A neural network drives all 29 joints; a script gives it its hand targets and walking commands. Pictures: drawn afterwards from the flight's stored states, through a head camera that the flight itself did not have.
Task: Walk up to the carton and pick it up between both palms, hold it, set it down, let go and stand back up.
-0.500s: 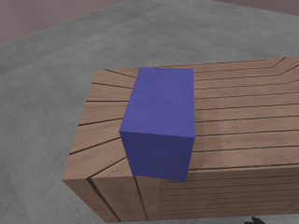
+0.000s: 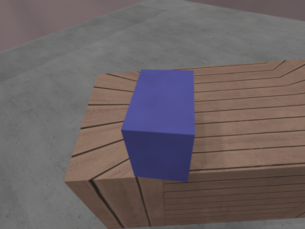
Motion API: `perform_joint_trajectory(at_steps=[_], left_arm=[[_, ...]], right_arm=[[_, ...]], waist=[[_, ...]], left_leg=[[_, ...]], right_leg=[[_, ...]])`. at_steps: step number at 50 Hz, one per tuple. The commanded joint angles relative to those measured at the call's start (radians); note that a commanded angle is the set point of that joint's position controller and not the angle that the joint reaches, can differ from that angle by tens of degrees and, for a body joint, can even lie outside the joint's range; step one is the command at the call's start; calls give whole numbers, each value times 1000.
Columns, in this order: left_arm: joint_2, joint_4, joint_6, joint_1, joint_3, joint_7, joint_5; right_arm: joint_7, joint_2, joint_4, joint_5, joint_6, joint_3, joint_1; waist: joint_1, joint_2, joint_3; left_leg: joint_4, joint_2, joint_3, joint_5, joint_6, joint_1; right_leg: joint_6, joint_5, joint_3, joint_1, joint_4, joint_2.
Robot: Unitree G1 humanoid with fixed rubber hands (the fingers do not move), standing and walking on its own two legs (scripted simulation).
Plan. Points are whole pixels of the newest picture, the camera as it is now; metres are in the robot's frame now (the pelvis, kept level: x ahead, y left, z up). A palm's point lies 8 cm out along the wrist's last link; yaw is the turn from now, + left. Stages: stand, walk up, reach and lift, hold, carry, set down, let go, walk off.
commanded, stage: stand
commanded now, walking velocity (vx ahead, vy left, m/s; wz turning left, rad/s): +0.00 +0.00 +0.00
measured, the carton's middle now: (163, 124) +0.46 -0.01 +0.00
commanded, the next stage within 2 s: none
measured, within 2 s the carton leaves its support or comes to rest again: neither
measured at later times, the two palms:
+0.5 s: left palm out of the picture +0.07 +0.26 -0.12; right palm out of the picture +0.08 -0.28 -0.12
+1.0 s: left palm out of the picture +0.08 +0.26 -0.12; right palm out of the picture +0.08 -0.28 -0.12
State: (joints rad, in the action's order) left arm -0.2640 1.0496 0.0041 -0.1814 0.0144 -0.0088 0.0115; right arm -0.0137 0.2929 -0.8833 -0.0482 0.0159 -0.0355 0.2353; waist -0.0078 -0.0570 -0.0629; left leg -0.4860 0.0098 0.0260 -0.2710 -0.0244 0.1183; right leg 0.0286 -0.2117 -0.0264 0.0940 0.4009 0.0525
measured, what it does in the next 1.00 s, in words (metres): stands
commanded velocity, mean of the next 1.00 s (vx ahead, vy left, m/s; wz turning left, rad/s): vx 0.00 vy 0.00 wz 0.00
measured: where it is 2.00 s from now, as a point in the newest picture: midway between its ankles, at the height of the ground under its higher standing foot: outside the picture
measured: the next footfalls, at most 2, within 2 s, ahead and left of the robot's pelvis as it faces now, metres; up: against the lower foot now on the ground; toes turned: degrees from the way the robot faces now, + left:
none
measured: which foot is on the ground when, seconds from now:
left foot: down 0.00-1.00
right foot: down 0.00-1.00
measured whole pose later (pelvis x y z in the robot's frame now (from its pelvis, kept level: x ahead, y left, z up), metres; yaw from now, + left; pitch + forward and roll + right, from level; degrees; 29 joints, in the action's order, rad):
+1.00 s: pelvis +0.01 -0.01 +0.00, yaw +0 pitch -5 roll -1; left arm -0.26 1.08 0.01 -0.12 0.01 -0.01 0.00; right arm -0.01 0.30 -0.92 -0.05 0.02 -0.04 0.23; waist 0.00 -0.05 -0.08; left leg -0.46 0.01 0.03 -0.27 -0.02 0.11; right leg 0.04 -0.23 -0.03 0.09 0.40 0.05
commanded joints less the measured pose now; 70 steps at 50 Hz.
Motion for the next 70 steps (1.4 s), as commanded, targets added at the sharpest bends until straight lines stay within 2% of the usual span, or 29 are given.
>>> perform_joint_trajectory(at_steps=[1,3,4,7,12,16,20,21,23,24,26,27,29,31,34,36,40,43,49,50,51,54,57,58,60,62,67,69,70], left_arm=[[-268,-31,48,79,-79,0,7],[-301,-40,45,80,-83,3,8],[-279,-46,42,92,-87,4,1],[-265,-35,44,88,-84,8,-6],[-265,-31,45,82,-79,7,-4],[-257,-25,40,122,-80,2,0],[-261,-34,39,140,-79,-1,-11],[-266,-27,36,118,-80,-5,-7],[-271,-23,38,96,-83,-2,-2],[-235,-35,36,144,-72,1,-7],[-265,-31,42,116,-86,-4,-3],[-291,-25,37,144,-84,0,3],[-268,-31,47,116,-77,1,-17],[-302,-19,39,135,-88,-4,-8],[-263,-26,35,128,-81,-5,-12],[-263,-30,37,130,-78,-5,-9],[-297,-27,37,140,-82,0,-8],[-246,-35,41,158,-73,7,-6],[-291,-34,26,180,-90,-3,-4],[-284,-20,30,140,-81,-5,-12],[-292,-15,26,142,-86,-4,-7],[-275,-37,29,170,-84,-7,-14],[-272,-17,38,158,-80,-7,-1],[-240,-27,34,172,-75,-2,-5],[-262,-15,30,163,-81,-6,-12],[-301,-3,38,153,-92,-13,-5],[-280,-3,38,167,-79,-7,-10],[-280,-15,32,163,-83,-12,-17],[-278,0,31,169,-81,-13,-8]], right_arm=[[-6,210,-11,83,28,-13,-41],[-1,220,-16,76,30,-20,-42],[-5,227,-12,77,33,-10,-55],[-4,231,-33,77,28,-19,-32],[-2,247,-27,75,29,-8,-62],[-8,253,-25,82,27,-19,-79],[-8,246,-38,78,30,-8,-63],[-11,247,-49,75,31,-10,-69],[-7,262,-47,72,27,-19,-49],[-14,227,-17,91,29,-14,-109],[-13,263,-11,91,35,-30,-83],[-9,220,-33,76,31,-13,-73],[-13,224,-31,76,27,-13,-78],[-4,213,-41,74,29,-5,-32],[-17,264,-51,78,29,-19,-63],[-11,225,-66,76,25,-2,-45],[-8,241,-48,86,31,-14,-55],[-4,258,-54,86,31,-13,-82],[-17,209,-47,80,32,-13,-102],[-16,258,-32,86,39,-25,-90],[-13,230,-44,71,30,-19,-107],[-14,250,-44,77,29,-17,-75],[-12,240,-57,76,30,-24,-72],[-12,256,-39,88,36,-17,-80],[-13,223,-40,75,24,-12,-78],[-12,221,-49,72,25,-9,-75],[-15,250,-54,69,31,-20,-53],[-13,229,-38,80,30,-19,-74],[-14,238,-36,83,28,-24,-119]], waist=[[11,45,-18],[21,70,-39],[9,14,-60],[18,87,-78],[10,75,-28],[15,-15,-54],[11,73,-9],[-3,13,-52],[15,111,-65],[3,49,-27],[8,34,-33],[6,96,-22],[-6,25,3],[18,111,-45],[-8,18,-38],[-5,98,1],[11,96,-50],[4,11,1],[13,91,-10],[11,43,-5],[0,122,7],[11,42,25],[16,97,12],[5,26,-3],[2,108,-16],[8,54,-11],[10,97,-6],[-1,115,-27],[10,22,-6]], left_leg=[[224,-138,152,93,-33,31],[212,-127,145,54,-31,33],[201,-150,155,77,-36,63],[225,-136,157,52,-38,77],[210,-138,143,114,-29,24],[221,-130,148,55,-22,81],[228,-147,153,172,-32,48],[217,-143,161,174,-34,36],[206,-143,162,113,-35,59],[191,-152,145,146,-38,41],[213,-139,147,172,-23,77],[220,-126,144,183,-16,56],[196,-137,130,206,-25,34],[196,-136,146,225,-13,60],[198,-132,118,230,-13,54],[192,-133,134,170,-21,30],[227,-143,150,161,-21,48],[221,-146,136,158,-18,32],[180,-138,125,230,-20,49],[182,-129,128,212,-19,43],[194,-136,134,218,-18,25],[178,-129,120,241,-19,11],[208,-144,148,263,-33,-9],[190,-143,131,242,-26,32],[204,-140,137,211,-16,51],[209,-138,141,205,-19,23],[224,-152,150,248,-26,20],[196,-131,124,237,-16,32],[183,-134,120,197,-9,14]], right_leg=[[22,36,161,62,-131,-154],[10,-36,174,70,-153,-141],[10,9,179,59,-138,-153],[15,-8,187,73,-140,-152],[7,30,168,57,-128,-142],[27,47,160,55,-117,-155],[9,118,162,5,-112,-160],[24,96,183,62,-116,-164],[19,60,154,80,-111,-134],[15,63,160,54,-118,-147],[15,120,148,32,-111,-139],[4,97,142,27,-100,-136],[10,159,175,12,-105,-157],[6,149,146,46,-99,-157],[3,136,149,46,-107,-156],[17,83,161,41,-123,-161],[16,101,154,48,-117,-154],[16,84,157,4,-105,-157],[23,207,165,-1,-117,-154],[23,250,163,-15,-118,-165],[17,231,145,-10,-116,-148],[27,243,148,-20,-107,-172],[13,192,137,9,-101,-147],[12,159,142,-2,-120,-155],[-2,204,156,-20,-126,-170],[-9,190,158,19,-142,-178],[18,186,153,-11,-124,-174],[-7,166,155,27,-137,-163],[8,154,155,10,-147,-148]])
